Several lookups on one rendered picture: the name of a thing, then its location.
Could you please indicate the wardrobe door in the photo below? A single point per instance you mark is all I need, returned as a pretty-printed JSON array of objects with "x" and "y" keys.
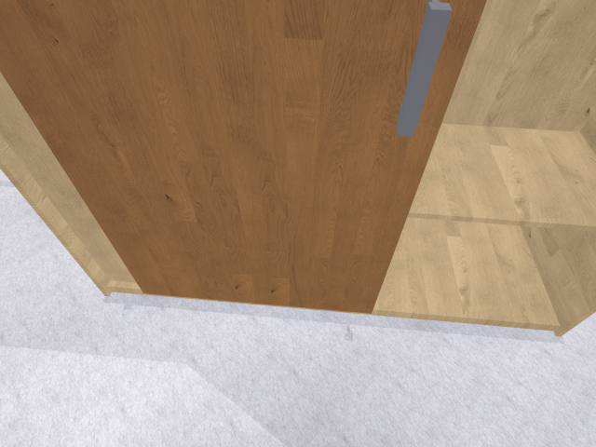
[
  {"x": 21, "y": 134},
  {"x": 238, "y": 150}
]

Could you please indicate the handle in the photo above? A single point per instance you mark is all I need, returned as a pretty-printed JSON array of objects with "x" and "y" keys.
[{"x": 425, "y": 58}]

